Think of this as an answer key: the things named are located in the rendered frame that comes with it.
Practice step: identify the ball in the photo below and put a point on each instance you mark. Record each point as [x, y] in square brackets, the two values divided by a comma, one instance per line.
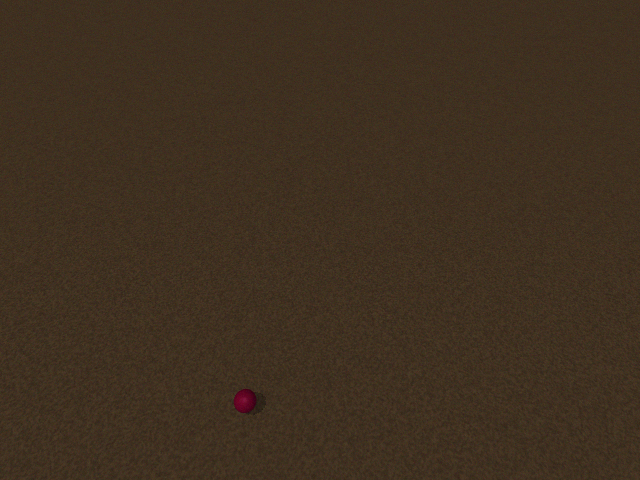
[245, 400]

